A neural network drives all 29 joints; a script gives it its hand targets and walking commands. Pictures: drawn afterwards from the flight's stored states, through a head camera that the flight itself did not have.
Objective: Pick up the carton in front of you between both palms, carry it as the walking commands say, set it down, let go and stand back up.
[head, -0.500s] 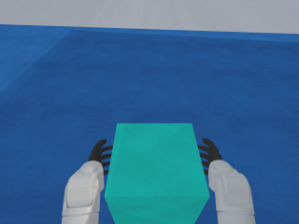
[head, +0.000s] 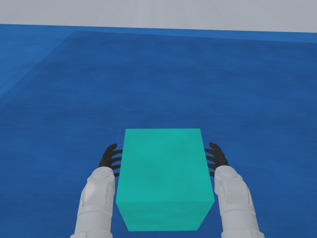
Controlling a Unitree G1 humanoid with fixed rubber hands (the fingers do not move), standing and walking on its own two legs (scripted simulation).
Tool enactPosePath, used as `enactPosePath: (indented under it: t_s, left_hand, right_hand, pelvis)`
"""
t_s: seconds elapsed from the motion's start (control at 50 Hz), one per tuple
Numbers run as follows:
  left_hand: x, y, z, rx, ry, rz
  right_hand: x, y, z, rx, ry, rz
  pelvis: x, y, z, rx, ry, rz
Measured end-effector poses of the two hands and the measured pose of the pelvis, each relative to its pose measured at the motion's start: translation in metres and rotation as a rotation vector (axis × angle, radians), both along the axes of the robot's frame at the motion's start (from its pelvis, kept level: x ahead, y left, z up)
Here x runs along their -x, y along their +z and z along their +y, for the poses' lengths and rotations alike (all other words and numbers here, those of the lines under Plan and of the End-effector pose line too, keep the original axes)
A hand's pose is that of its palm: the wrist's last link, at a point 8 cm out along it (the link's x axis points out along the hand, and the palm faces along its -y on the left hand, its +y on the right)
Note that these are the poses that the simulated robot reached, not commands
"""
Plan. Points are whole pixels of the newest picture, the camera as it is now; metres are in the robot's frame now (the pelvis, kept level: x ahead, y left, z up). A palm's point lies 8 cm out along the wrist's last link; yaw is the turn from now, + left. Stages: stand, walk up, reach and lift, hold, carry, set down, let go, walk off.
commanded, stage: carry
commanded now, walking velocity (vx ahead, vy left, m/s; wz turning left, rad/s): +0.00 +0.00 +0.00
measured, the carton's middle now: (162, 181) +0.31 +0.00 -0.04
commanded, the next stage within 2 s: hold in 1.06 s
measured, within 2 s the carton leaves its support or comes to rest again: neither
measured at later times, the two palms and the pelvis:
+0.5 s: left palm (100, 177) +0.28 +0.16 +0.04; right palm (219, 176) +0.28 -0.14 +0.04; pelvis -0.01 +0.01 +0.00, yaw +0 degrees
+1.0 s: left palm (95, 179) +0.27 +0.17 +0.04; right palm (215, 178) +0.27 -0.13 +0.04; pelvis -0.02 +0.02 +0.00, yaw +0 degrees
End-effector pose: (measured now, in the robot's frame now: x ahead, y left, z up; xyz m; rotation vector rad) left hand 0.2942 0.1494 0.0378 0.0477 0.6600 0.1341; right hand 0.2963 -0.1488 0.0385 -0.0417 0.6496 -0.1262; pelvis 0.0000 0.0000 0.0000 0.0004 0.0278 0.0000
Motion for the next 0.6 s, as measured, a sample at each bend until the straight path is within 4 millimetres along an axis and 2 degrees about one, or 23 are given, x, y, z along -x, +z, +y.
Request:
enactPosePath:
  t_s: [0.12, 0.28, 0.6]
  left_hand:
    - [0.006, 0.005, 0.002, 0.004, 0.005, -0.016]
    - [0.015, 0.002, 0.005, 0.002, 0.003, 0.009]
    - [0.02, 0.003, 0.012, 0.003, 0.006, 0.005]
  right_hand:
    - [0.006, 0.005, 0.002, -0.006, -0.003, -0.016]
    - [0.015, 0.002, 0.005, -0.003, -0.001, 0.009]
    - [0.019, 0.003, 0.012, -0.002, -0.001, 0.005]
  pelvis:
    - [0.004, 0.0, 0.002, 0.001, 0.002, 0.003]
    - [0.008, -0.001, 0.005, 0.001, 0.003, 0.001]
    - [0.013, -0.001, 0.011, 0.002, 0.005, 0.001]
